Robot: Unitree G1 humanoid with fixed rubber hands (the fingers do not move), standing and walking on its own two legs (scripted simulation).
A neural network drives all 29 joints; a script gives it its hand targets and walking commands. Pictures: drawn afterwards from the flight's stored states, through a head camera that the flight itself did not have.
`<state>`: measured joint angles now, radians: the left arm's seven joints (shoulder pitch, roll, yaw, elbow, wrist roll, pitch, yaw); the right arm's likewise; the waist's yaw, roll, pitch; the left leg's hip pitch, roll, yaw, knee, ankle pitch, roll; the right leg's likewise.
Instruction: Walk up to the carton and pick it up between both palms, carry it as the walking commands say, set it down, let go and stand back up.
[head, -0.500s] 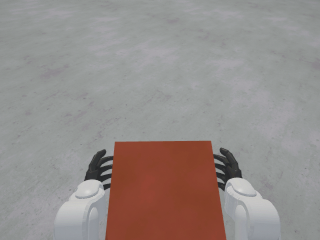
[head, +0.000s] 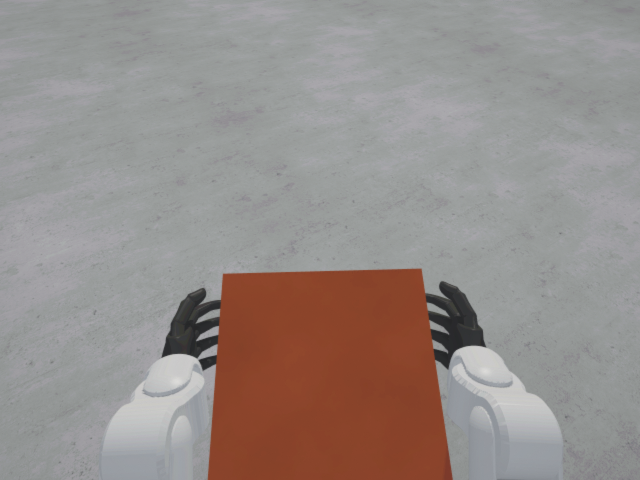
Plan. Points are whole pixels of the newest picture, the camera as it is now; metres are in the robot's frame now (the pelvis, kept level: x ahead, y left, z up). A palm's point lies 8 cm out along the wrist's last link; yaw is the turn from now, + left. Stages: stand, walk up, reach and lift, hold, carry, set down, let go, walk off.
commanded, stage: carry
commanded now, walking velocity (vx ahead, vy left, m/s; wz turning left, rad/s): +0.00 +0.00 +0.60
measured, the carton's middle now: (323, 380) +0.26 +0.00 +0.01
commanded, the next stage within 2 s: none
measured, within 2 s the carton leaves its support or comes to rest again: neither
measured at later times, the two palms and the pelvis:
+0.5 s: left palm (93, 459) +0.15 +0.19 +0.12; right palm (409, 361) +0.24 -0.08 +0.12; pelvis -0.05 -0.01 +0.02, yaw +19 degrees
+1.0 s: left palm out of the picture +0.02 +0.28 +0.11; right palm (280, 414) +0.19 +0.04 +0.11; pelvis -0.11 +0.01 +0.02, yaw +36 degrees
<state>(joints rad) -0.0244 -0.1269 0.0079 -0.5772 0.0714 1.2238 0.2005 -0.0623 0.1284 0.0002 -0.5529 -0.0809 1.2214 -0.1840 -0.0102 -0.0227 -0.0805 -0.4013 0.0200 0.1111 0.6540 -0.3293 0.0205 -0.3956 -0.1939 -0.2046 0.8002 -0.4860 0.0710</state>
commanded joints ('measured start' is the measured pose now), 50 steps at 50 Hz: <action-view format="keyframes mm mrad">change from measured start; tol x16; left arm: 1 -348 -849 -597 -62 -327 -7 -175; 50 -392 -959 -561 -20 -355 -16 -204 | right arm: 1 -249 814 559 -49 293 3 180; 50 -346 907 583 -84 318 -20 211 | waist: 1 -15 289 -246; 15 12 146 -262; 17 10 -331 -215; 20 1 -50 -154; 31 17 -198 -229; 35 -29 386 -198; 38 -13 185 -229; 50 -18 190 -278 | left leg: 1 503 348 -477 -90 1337 198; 6 268 224 -363 -152 644 176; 14 54 156 -374 -165 384 104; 18 -312 -1 -100 522 -256 -63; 21 -260 50 -111 581 -80 -58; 31 -48 23 71 -13 -64 -49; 33 174 58 -1 -259 138 -32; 35 362 400 -544 -230 719 163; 36 383 359 -454 -196 783 186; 50 199 192 -404 -225 519 163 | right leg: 1 -355 73 102 295 -267 50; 11 -76 146 99 40 62 -21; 15 232 111 89 -337 191 -50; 17 336 -366 582 -555 315 -233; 22 193 -163 168 -459 380 -175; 30 305 -217 77 -314 697 -152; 33 133 -152 -21 -95 449 -36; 35 -318 45 9 203 -240 65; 41 -266 60 123 325 -16 19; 50 -7 153 79 -70 22 -10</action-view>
